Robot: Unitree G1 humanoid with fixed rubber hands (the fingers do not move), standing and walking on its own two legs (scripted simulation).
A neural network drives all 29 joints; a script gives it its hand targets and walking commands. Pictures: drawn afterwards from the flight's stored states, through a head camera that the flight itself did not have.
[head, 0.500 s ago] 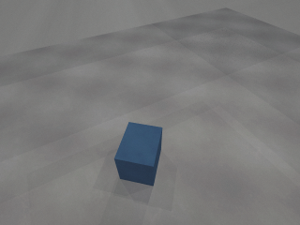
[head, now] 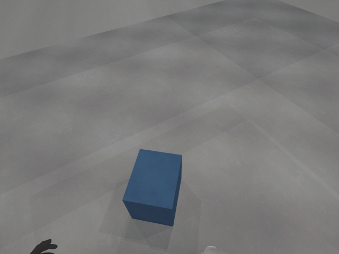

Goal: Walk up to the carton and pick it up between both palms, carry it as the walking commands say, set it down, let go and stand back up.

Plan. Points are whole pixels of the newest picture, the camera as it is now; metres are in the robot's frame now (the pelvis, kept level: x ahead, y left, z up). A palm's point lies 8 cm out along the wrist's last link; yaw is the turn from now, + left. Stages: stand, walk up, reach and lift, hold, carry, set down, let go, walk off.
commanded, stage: walk up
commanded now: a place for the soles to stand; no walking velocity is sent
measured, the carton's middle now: (156, 187) +0.56 +0.10 -0.61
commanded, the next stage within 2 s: none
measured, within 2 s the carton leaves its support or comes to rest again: neither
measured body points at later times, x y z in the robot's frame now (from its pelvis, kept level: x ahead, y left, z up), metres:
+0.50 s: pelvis +0.03 +0.01 +0.02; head +0.05 +0.01 +0.47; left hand +0.14 +0.34 -0.09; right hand +0.17 -0.31 -0.09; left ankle +0.04 +0.14 -0.71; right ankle +0.10 -0.11 -0.71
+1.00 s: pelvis +0.04 +0.03 +0.02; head +0.06 +0.01 +0.47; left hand +0.07 +0.41 -0.06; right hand +0.18 -0.31 -0.09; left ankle +0.04 +0.19 -0.67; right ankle +0.10 -0.11 -0.71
